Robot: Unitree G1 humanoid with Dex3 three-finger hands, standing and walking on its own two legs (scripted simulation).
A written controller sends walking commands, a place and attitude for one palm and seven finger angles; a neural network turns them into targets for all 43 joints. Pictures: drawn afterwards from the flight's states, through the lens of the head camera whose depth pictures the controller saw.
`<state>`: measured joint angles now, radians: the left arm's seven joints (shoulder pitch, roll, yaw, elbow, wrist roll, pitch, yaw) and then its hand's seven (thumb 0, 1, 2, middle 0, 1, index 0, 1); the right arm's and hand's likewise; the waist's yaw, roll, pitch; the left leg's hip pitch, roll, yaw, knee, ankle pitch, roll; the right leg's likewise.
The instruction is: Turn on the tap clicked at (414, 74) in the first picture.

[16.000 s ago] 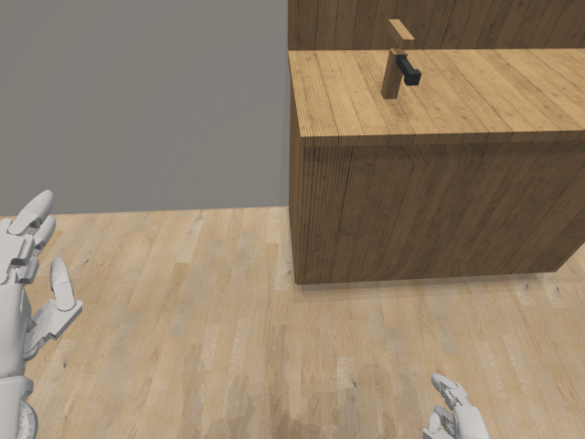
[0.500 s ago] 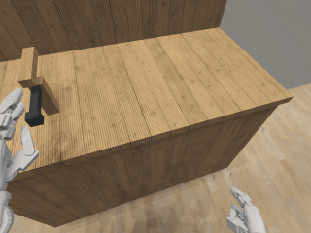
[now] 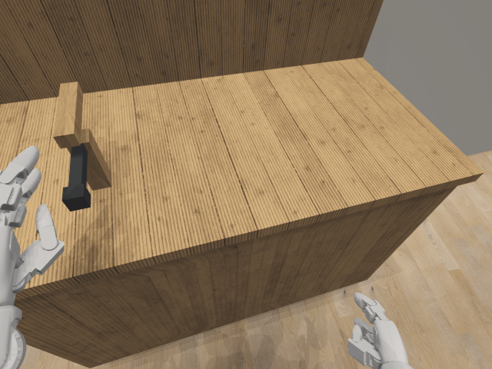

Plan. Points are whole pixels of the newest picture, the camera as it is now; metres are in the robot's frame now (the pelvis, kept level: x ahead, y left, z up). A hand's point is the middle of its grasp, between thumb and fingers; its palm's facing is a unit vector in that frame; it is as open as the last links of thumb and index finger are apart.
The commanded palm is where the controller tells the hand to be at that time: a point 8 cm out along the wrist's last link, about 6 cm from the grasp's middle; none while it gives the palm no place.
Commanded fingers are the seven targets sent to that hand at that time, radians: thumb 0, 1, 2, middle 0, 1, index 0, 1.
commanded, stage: come to a stop and stand still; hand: left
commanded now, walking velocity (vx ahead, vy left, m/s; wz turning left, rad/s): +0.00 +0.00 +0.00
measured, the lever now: (77, 197) +0.31 +0.29 +0.11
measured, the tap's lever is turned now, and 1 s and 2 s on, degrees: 0 0 0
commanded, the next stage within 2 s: look again from close up in 0.60 s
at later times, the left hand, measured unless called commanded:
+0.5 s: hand (55, 240) +0.22 +0.26 +0.14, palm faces +0.27 -0.88 -0.40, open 7.4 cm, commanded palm +0.17 +0.31 +0.17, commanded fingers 0.00 0.90 0.90 -0.20 -0.30 -0.20 -0.30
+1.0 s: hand (23, 244) +0.21 +0.28 +0.16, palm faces +0.39 -0.86 -0.34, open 7.4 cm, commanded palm +0.15 +0.31 +0.17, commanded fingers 0.00 0.90 0.90 -0.20 -0.30 -0.20 -0.30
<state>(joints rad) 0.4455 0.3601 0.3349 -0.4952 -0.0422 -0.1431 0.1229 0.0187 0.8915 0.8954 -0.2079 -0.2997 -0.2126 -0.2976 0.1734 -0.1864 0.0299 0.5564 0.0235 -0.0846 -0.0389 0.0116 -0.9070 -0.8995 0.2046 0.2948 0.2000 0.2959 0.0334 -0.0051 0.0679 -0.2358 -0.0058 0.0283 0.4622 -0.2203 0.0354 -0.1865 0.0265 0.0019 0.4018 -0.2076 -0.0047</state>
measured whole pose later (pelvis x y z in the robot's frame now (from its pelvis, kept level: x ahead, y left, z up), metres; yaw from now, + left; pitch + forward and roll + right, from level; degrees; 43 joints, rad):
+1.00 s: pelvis +0.00 +0.03 +0.00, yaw +0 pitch -2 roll -2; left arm 0.39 0.35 0.35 -0.44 -0.03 -0.23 0.09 0.02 0.89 0.90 -0.21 -0.30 -0.21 -0.30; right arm 0.19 -0.18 0.04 0.56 0.01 -0.13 -0.02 0.01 -0.91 -0.90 0.21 0.30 0.20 0.30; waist 0.03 -0.03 0.05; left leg -0.23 -0.04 0.04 0.47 -0.22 0.08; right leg -0.16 -0.01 0.01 0.39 -0.20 0.04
